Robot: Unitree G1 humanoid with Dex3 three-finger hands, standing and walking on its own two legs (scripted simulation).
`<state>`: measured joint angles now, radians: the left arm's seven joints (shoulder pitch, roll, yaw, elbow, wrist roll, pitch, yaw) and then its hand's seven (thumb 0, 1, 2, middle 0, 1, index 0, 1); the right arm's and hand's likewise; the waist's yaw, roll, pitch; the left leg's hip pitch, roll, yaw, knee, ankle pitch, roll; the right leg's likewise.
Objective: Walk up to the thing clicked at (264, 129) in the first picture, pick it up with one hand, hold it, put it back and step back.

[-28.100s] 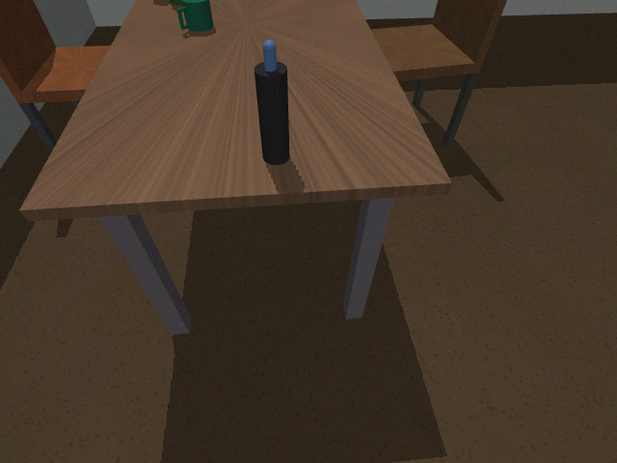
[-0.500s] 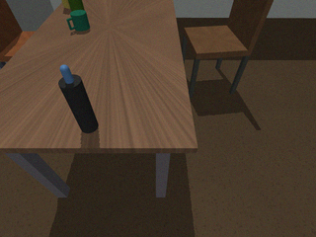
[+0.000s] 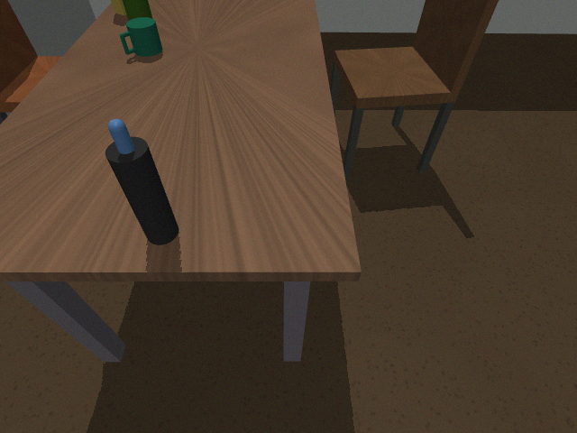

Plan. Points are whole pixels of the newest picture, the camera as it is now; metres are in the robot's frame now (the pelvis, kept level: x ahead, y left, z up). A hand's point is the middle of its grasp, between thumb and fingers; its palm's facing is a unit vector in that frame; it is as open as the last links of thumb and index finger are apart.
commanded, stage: stand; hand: left
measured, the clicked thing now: (142, 185) +0.44 +0.24 +0.09
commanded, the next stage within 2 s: step back in 0.78 s
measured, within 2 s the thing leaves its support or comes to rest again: neither
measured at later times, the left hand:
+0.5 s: hand out of the picture +0.07 +0.26 -0.16, palm faces -0.04 -0.94 -0.35, open 7.4 cm
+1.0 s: hand out of the picture +0.07 +0.27 -0.16, palm faces -0.01 -0.92 -0.38, open 7.4 cm
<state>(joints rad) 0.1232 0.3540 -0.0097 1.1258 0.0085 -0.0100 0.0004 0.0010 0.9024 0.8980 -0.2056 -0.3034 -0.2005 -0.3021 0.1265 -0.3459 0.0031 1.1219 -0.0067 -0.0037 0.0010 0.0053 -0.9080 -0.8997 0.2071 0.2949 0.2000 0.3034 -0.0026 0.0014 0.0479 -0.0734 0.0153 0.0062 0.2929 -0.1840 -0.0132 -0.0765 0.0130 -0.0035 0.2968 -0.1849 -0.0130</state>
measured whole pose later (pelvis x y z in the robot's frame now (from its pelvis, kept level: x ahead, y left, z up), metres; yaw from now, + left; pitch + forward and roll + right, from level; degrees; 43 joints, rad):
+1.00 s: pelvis -0.03 +0.00 -0.01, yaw +0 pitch -2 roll +0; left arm 0.07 0.39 0.04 1.01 0.00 0.03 0.00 0.00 0.90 0.90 -0.21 -0.30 -0.20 -0.30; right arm 0.06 -0.39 -0.04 1.04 0.01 0.04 0.00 0.00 -0.91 -0.90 0.21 0.29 0.20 0.30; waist 0.00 0.01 0.16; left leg -0.25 0.02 0.00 0.54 -0.25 0.01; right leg -0.22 0.02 -0.01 0.49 -0.24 -0.02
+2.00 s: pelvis -0.24 +0.05 -0.02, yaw -1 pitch -1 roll +1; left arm 0.09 0.35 0.06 0.74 0.03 0.05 0.01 0.00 0.90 0.90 -0.21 -0.30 -0.20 -0.30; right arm 0.16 -0.42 -0.05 0.88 0.00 0.03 -0.03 0.01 -0.91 -0.90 0.21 0.29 0.20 0.30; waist 0.00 0.00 0.19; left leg -0.31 -0.05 -0.08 0.85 -0.51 -0.02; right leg -0.36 0.00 -0.01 0.60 -0.22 -0.03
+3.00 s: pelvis -0.55 +0.01 -0.03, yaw +3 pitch -3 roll +0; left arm 0.09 0.37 0.06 0.79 0.02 0.09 0.02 0.00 0.90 0.90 -0.21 -0.30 -0.20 -0.30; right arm 0.20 -0.35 -0.03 0.88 -0.03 0.05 -0.01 0.01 -0.91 -0.90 0.21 0.30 0.20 0.30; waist -0.01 -0.04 0.19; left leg -0.26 -0.03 -0.02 0.67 -0.35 0.03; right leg -0.46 0.03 0.02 0.99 -0.52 -0.01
